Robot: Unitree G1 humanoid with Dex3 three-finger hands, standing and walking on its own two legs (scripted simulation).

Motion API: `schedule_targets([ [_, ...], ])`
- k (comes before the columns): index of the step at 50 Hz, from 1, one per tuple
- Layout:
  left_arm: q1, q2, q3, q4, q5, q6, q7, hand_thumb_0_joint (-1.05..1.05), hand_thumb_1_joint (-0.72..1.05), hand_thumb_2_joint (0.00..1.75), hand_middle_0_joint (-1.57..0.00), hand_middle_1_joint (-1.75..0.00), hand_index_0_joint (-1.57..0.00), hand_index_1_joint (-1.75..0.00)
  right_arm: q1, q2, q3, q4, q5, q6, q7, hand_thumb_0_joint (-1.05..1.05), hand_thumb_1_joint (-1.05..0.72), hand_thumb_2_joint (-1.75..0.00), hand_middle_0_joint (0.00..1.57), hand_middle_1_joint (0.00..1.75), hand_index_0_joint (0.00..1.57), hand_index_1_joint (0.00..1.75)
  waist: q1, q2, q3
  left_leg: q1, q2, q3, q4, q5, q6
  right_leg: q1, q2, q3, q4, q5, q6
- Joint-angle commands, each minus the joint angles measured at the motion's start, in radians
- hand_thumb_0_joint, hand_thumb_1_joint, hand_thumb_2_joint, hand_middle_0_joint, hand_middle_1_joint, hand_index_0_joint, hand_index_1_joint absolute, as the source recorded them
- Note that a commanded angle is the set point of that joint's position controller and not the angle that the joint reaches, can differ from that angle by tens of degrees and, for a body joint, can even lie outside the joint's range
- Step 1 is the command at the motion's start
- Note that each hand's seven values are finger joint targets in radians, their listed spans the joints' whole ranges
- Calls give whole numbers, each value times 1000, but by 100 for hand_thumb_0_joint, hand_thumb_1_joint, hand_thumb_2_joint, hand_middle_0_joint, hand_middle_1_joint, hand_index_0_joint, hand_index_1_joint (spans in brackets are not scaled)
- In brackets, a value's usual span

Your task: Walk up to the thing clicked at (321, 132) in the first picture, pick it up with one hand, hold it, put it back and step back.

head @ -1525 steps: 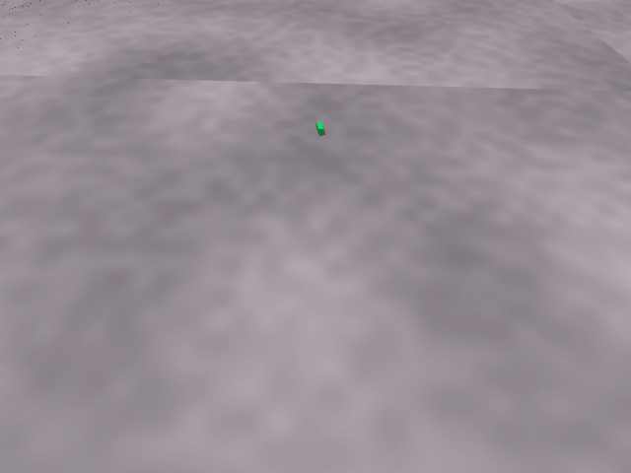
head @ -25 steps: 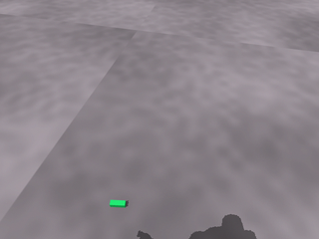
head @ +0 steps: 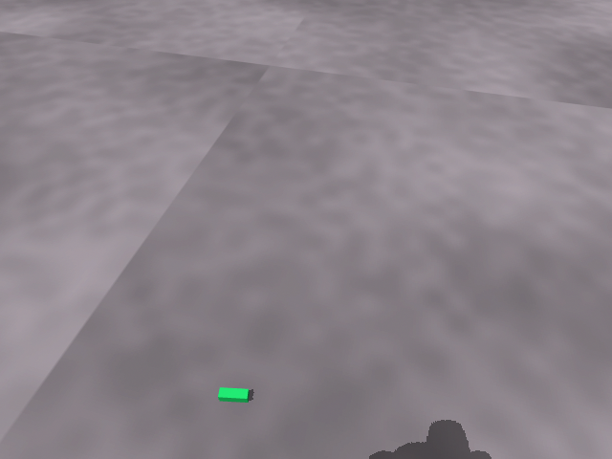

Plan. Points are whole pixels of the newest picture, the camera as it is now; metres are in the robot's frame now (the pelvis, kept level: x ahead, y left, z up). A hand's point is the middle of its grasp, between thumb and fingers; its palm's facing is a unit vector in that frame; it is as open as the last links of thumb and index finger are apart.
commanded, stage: stand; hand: left
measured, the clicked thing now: (234, 395) +0.48 +0.23 -0.76
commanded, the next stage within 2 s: walk up in 0.82 s
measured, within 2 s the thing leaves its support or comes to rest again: neither
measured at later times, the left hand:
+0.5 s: hand out of the picture +0.09 +0.24 -0.16, palm faces -0.03 -0.94 -0.34, open 7.4 cm
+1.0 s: hand out of the picture +0.08 +0.26 -0.17, palm faces -0.01 -0.93 -0.38, open 7.4 cm
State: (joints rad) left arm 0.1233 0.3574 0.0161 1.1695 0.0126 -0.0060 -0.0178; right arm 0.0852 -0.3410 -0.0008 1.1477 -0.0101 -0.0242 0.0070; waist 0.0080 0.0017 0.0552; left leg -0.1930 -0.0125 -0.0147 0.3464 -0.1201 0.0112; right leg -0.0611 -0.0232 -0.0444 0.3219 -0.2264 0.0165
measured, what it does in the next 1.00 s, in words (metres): stands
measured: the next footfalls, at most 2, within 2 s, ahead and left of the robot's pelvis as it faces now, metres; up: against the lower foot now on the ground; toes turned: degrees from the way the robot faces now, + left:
left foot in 1.48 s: -0.14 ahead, +0.13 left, +0.00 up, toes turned +3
right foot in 1.78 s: -0.21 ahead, -0.13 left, +0.00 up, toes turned +2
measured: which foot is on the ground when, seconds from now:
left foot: down 0.00-1.00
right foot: down 0.00-1.00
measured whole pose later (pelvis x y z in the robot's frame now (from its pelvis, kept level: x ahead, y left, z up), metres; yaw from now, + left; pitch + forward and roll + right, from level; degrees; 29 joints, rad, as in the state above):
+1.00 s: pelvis -0.02 -0.01 -0.01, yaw +0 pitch -1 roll +0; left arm 0.06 0.38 0.05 1.02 -0.01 0.04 0.00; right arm 0.04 -0.38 -0.03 1.06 0.01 0.03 0.00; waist 0.00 0.00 0.15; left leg -0.32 0.00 -0.02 0.51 -0.17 0.00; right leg -0.21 -0.01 -0.05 0.54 -0.30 -0.01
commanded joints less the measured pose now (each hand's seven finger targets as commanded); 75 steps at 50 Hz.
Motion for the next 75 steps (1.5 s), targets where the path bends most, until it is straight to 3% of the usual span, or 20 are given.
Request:
schedule_targets([
  [1,-44,198,29,-62,-3,-29,19,0,90,90,-20,-30,-20,-30,-70,-225,-42,-68,1,-18,-11,0,-90,-90,20,30,20,30,-5,6,-86,56,138,-132,-66,39,17,-38,-110,98,-73,38,-27],
  [8,-28,199,25,-60,0,-29,22,0,90,90,-20,-30,-20,-30,-63,-215,-37,-64,2,-14,-9,0,-90,-90,20,30,20,30,-6,-11,-63,62,134,-127,-68,10,16,-69,-112,99,-73,22,-27],
  [15,-26,197,25,-68,-6,-30,24,0,90,90,-20,-30,-20,-30,-53,-217,-32,-59,6,-18,-12,0,-90,-90,20,30,20,30,-7,5,-107,98,140,-109,-30,202,16,-23,-119,98,-57,151,-24],
  [40,-53,200,30,-90,-5,-25,25,0,90,90,-20,-30,-20,-30,-56,-221,-28,-62,4,-11,-15,0,-90,-90,20,30,20,30,-9,9,-83,85,142,-99,-43,151,6,-19,-118,98,-86,121,-28],
  [41,-59,260,67,-108,-21,-8,36,0,90,90,-20,-30,-20,-30,-78,-272,-48,-67,9,9,-14,0,-90,-90,20,30,20,30,-9,0,61,-1,124,-109,52,356,23,-105,-98,93,17,341,-33],
  [43,-22,247,71,-140,-26,1,44,0,90,90,-20,-30,-20,-30,-45,-254,-52,-92,20,22,-15,0,-90,-90,20,30,20,30,-12,-17,-59,43,132,-88,121,461,48,-64,-94,69,84,426,-48],
  [46,-49,231,79,-196,-25,18,40,0,90,90,-20,-30,-20,-30,-28,-275,-73,-133,21,34,-14,0,-90,-90,20,30,20,30,-20,26,-180,35,148,-109,149,423,79,-44,-77,65,198,318,-78],
  [51,19,209,80,-227,-15,46,36,0,90,90,-20,-30,-20,-30,-60,-299,-98,-205,7,58,-16,0,-90,-90,20,30,20,30,-4,112,-173,-94,219,-228,118,221,176,-122,-9,70,400,2,-97],
  [54,141,206,96,-213,-7,52,32,0,90,90,-20,-30,-20,-30,-129,-318,-112,-271,-3,65,-16,0,-90,-90,20,30,20,30,45,176,-174,-255,283,-293,114,109,224,-72,25,61,524,-210,-103],
  [55,186,209,101,-208,-2,50,33,0,90,90,-20,-30,-20,-30,-164,-303,-109,-290,-2,68,-16,0,-90,-90,20,30,20,30,77,132,-166,-276,241,-255,214,51,198,-91,-17,109,429,-213,-128],
  [56,175,264,111,-223,13,40,34,0,90,90,-20,-30,-20,-30,-161,-260,-104,-305,5,75,-18,0,-90,-90,20,30,20,30,87,-67,-94,-337,58,-174,428,-114,93,-168,-182,325,141,-85,-166],
  [57,82,373,135,-274,23,29,32,0,90,90,-20,-30,-20,-30,-128,-203,-91,-315,0,81,-28,0,-90,-90,20,30,20,30,65,-275,-25,-365,-132,-92,693,-447,11,-284,-379,569,-44,105,-254],
  [58,-8,399,135,-329,35,22,37,0,90,90,-20,-30,-20,-30,-59,-225,-99,-304,-13,91,-35,0,-90,-90,20,30,20,30,34,-243,-7,-319,-94,-181,867,-501,-3,-398,-446,643,-54,133,-344],
  [60,-113,316,123,-358,27,16,49,0,90,90,-20,-30,-20,-30,48,-262,-118,-263,13,90,-29,0,-90,-90,20,30,20,30,-48,-76,-31,-296,-105,-202,977,-402,-5,-346,-322,397,51,266,-278],
  [61,-133,292,123,-370,31,15,49,0,90,90,-20,-30,-20,-30,80,-268,-119,-250,18,88,-29,0,-90,-90,20,30,20,30,-54,-74,-49,-285,-103,-177,976,-367,-12,-312,-267,316,82,274,-241],
  [67,74,265,123,-371,27,20,68,0,90,90,-20,-30,-20,-30,-1,-236,-85,-320,-1,74,-37,0,-90,-90,20,30,20,30,71,-168,-118,-357,-35,-97,632,-441,-38,72,-265,266,221,567,-235],
  [70,50,284,130,-406,15,31,65,0,90,90,-20,-30,-20,-30,72,-236,-92,-303,-11,73,-33,0,-90,-90,20,30,20,30,28,-237,-160,-204,0,-31,396,-402,-22,26,-259,259,238,540,-199],
  [73,16,270,116,-436,3,46,54,0,90,90,-20,-30,-20,-30,164,-245,-112,-261,-21,65,-26,0,-90,-90,20,30,20,30,-34,-130,-160,5,15,2,76,-68,15,-145,-174,177,341,321,-107],
  [74,47,226,104,-448,1,46,52,0,90,90,-20,-30,-20,-30,134,-311,-131,-284,-38,63,-23,0,-90,-90,20,30,20,30,-22,58,-161,84,204,-258,71,84,91,-322,-64,118,474,98,-51],
  [75,-13,224,111,-458,-5,44,63,0,90,90,-20,-30,-20,-30,65,-412,-147,-313,-26,68,-12,0,-90,-90,20,30,20,30,-54,276,-131,-17,390,-441,15,223,260,-401,110,53,676,-402,-18],
])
